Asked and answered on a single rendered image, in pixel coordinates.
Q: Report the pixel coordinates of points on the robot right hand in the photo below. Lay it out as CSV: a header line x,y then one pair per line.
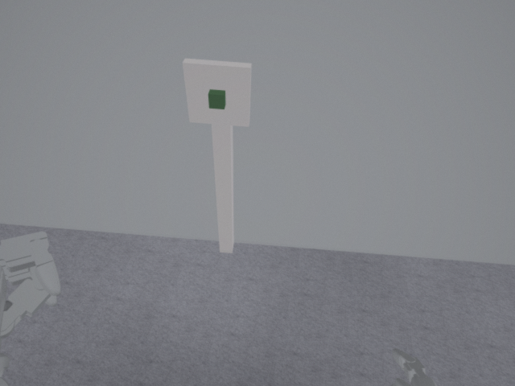
x,y
413,369

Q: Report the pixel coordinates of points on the panel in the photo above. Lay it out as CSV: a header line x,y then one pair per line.
x,y
235,78

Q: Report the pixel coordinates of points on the button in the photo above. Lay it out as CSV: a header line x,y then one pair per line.
x,y
216,99

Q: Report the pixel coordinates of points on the robot left hand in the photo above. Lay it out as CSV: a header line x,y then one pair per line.
x,y
25,260

